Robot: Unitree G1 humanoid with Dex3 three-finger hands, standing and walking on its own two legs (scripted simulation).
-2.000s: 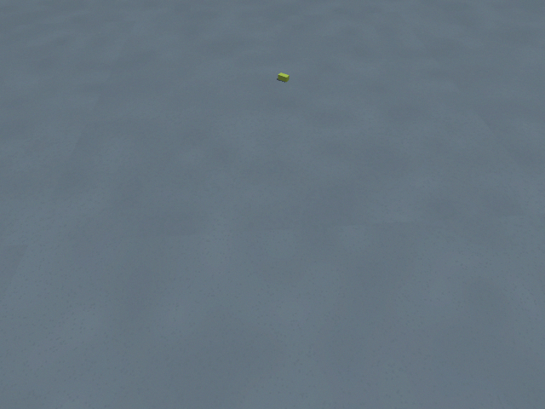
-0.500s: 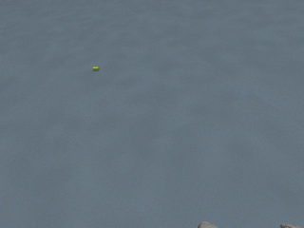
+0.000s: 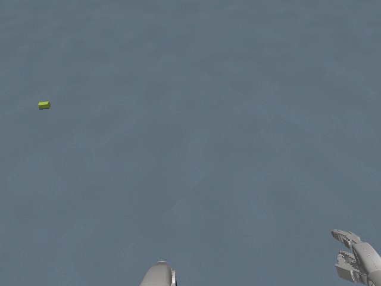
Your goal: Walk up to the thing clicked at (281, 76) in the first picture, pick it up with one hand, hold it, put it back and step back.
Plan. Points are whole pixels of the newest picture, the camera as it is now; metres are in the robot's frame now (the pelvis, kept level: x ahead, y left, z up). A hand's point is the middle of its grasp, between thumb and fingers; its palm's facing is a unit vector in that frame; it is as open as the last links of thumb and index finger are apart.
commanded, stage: walk up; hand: left
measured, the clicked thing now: (44, 105) +1.47 +1.19 -0.71
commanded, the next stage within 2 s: none
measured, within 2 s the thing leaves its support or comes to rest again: neither
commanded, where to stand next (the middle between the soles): +1.06 +1.33 m, yaw -51 degrees
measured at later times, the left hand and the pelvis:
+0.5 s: hand (69, 163) +0.45 +0.38 -0.07, palm faces -0.18 -0.81 -0.56, open 7.4 cm; pelvis +0.25 +0.11 +0.02, yaw -13 degrees
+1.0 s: hand (43, 124) +0.64 +0.55 -0.11, palm faces -0.41 -0.73 -0.54, open 7.4 cm; pelvis +0.47 +0.27 +0.03, yaw -23 degrees
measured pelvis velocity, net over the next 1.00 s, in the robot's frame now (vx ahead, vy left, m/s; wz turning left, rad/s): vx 0.47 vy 0.27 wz -0.40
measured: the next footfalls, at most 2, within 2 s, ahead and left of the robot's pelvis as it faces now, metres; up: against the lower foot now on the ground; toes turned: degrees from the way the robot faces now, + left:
right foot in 0.40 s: +0.31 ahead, -0.02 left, +0.00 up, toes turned -21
left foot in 0.76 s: +0.57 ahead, +0.36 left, +0.00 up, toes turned -15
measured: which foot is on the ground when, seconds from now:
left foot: down 0.00-0.40, up 0.42-0.74, down 0.76-1.00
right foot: up 0.00-0.38, down 0.40-0.78, up 0.80-1.00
